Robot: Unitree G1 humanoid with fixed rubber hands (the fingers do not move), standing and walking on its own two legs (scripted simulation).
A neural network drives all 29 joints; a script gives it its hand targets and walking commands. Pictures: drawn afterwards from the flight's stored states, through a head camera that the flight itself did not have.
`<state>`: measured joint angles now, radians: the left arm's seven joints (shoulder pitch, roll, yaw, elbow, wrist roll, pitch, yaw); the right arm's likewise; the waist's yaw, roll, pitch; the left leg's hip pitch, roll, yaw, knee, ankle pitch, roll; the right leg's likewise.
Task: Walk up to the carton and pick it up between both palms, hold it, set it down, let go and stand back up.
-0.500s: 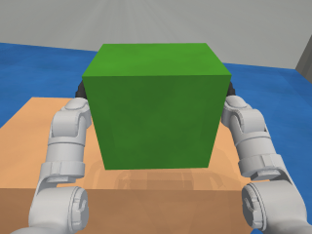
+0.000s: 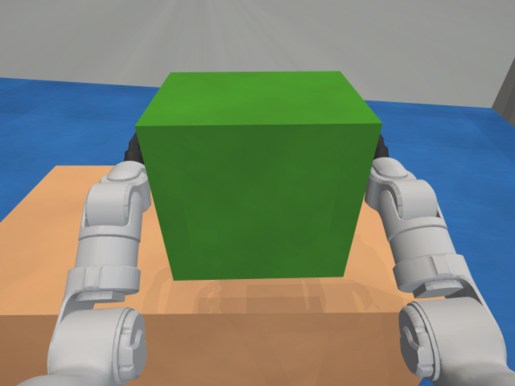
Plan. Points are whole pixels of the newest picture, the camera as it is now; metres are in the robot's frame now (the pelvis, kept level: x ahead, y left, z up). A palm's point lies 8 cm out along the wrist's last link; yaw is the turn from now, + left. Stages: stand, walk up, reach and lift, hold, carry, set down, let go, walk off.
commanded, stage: hold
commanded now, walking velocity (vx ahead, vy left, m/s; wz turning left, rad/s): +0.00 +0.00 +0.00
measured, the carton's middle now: (257, 175) +0.38 +0.02 +0.21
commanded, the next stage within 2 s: none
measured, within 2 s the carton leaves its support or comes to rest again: neither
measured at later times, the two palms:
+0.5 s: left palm (133, 174) +0.35 +0.20 +0.22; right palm (373, 165) +0.37 -0.15 +0.24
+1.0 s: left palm (137, 174) +0.36 +0.20 +0.22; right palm (371, 164) +0.38 -0.15 +0.23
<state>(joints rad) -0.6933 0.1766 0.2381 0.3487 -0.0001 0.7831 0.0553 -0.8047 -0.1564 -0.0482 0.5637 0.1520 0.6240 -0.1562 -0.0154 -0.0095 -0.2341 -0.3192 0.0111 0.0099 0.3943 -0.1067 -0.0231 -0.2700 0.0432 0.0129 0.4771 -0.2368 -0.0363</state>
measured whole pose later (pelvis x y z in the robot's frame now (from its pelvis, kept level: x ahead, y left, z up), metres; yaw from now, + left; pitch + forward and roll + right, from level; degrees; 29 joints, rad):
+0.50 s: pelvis +0.00 +0.00 +0.00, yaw +0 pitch +1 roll +1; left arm -0.69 0.18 0.24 0.35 0.00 0.79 0.06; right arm -0.80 -0.16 -0.05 0.56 0.15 0.63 -0.16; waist -0.02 -0.03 -0.23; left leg -0.32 0.01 0.01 0.39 -0.10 -0.02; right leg -0.27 0.04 0.01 0.48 -0.23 -0.04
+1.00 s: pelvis +0.00 +0.00 +0.00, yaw +0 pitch +2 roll +1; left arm -0.69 0.18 0.24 0.37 0.00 0.77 0.06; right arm -0.81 -0.16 -0.05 0.58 0.15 0.62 -0.16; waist -0.02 -0.03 -0.23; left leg -0.32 0.01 0.01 0.39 -0.11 -0.02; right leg -0.27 0.04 0.01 0.48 -0.24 -0.04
